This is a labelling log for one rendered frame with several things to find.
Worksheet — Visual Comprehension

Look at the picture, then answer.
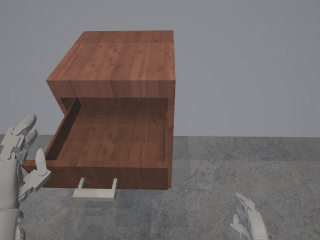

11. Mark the robot left hand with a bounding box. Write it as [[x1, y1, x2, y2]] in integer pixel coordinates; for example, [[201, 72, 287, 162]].
[[0, 114, 51, 210]]

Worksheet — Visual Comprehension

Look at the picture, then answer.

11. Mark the robot right hand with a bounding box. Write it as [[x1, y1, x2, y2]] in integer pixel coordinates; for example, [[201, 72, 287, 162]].
[[230, 192, 270, 240]]

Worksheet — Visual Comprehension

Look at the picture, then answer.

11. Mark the handle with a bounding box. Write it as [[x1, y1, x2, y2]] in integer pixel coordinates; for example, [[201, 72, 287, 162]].
[[72, 177, 118, 202]]

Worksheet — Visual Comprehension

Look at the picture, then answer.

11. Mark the left robot forearm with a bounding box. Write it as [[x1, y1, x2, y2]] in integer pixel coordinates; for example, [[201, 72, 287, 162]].
[[0, 208, 26, 240]]

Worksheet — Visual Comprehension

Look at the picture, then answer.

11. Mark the drawer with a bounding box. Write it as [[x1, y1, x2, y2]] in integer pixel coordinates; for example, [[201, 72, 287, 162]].
[[21, 97, 169, 190]]

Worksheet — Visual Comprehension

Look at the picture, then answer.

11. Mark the cabinet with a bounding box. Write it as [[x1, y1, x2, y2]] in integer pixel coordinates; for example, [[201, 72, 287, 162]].
[[46, 30, 176, 189]]

